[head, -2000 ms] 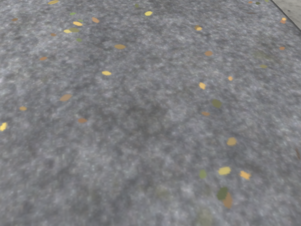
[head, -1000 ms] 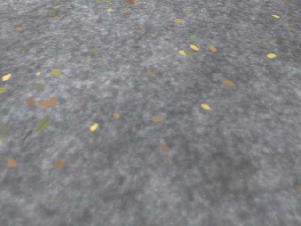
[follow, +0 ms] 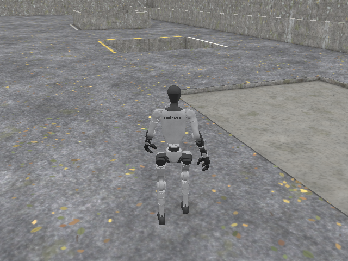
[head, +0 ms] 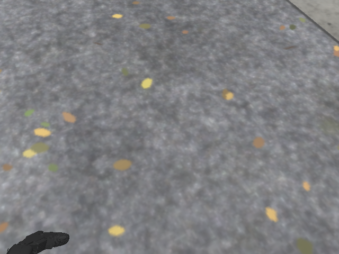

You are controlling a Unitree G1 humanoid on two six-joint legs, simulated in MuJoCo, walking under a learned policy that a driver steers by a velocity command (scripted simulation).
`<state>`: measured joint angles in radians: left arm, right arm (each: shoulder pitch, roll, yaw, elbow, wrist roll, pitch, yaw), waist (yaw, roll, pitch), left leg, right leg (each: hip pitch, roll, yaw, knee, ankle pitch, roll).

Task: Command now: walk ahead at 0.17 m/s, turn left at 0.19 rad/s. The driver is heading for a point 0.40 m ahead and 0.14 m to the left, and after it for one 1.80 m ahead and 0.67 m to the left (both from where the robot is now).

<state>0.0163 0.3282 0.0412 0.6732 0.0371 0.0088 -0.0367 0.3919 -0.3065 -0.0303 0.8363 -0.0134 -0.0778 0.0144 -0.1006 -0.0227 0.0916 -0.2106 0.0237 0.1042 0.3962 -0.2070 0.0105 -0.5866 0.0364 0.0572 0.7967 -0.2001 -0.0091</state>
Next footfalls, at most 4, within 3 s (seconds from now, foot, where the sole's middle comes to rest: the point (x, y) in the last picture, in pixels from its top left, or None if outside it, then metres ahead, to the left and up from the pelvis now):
0.08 right None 0.19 -0.10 -0.78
0.52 left None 0.06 0.10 -0.78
0.94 right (103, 241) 0.49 0.23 -0.78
1.46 left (55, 235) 0.52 0.41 -0.78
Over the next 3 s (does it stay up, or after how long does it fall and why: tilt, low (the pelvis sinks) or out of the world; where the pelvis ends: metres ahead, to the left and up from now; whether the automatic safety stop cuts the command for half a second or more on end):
stays up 0.43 0.29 -0.01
